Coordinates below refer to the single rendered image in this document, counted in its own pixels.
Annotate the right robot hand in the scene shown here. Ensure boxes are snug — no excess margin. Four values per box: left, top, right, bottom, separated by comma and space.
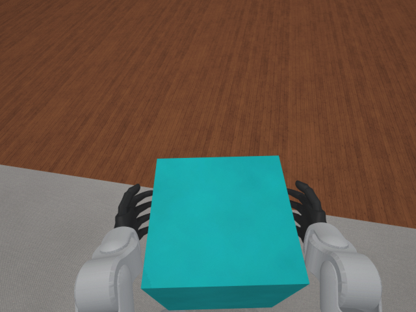
287, 181, 327, 243

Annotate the carton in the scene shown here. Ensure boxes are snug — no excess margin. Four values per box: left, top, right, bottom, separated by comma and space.
141, 155, 309, 310

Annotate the left robot hand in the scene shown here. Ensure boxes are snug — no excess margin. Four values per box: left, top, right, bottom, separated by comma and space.
114, 184, 153, 240

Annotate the robot right forearm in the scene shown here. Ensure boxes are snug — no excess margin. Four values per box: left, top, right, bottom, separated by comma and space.
303, 222, 382, 312

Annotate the robot left forearm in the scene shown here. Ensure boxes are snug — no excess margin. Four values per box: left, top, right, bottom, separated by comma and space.
74, 226, 143, 312

